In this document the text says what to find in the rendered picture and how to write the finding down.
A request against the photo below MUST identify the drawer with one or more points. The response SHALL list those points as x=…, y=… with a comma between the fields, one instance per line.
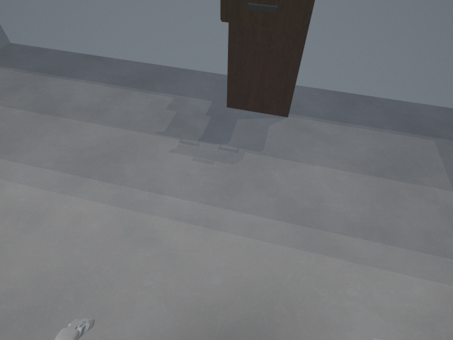
x=291, y=14

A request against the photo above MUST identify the cabinet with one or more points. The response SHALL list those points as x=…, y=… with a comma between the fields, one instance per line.
x=263, y=65

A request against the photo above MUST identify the handle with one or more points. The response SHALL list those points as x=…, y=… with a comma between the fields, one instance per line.
x=262, y=7

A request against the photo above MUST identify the robot left hand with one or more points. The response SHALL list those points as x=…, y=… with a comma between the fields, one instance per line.
x=75, y=329

